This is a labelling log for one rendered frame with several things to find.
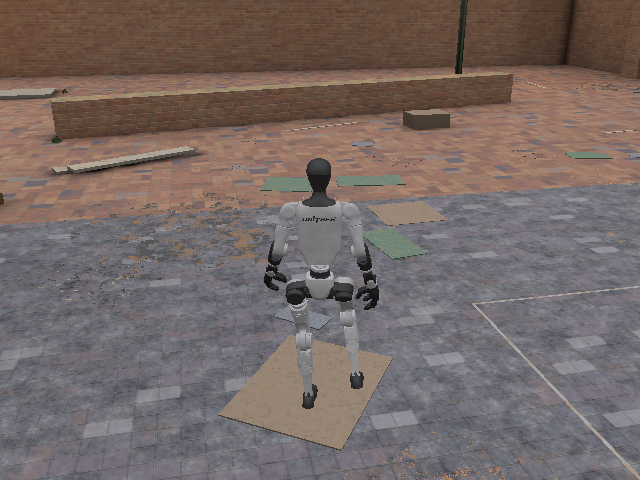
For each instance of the left robot forearm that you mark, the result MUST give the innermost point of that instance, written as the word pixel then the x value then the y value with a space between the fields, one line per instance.
pixel 273 262

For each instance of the robot right hand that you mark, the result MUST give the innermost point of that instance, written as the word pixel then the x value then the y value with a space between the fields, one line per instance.
pixel 373 294

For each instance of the robot right foot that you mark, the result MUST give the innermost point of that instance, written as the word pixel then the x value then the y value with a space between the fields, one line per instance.
pixel 356 381

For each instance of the robot right upper arm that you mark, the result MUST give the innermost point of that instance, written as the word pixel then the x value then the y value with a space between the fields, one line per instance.
pixel 351 212

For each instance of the robot right shin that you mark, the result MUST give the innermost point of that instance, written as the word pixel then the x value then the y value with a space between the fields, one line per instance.
pixel 352 344

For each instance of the robot left upper arm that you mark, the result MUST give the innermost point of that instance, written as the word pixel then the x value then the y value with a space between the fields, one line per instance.
pixel 287 212

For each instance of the robot left hand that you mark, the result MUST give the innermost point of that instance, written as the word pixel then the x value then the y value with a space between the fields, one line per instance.
pixel 278 276

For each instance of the right robot forearm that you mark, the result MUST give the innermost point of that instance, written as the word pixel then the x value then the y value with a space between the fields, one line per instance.
pixel 367 270

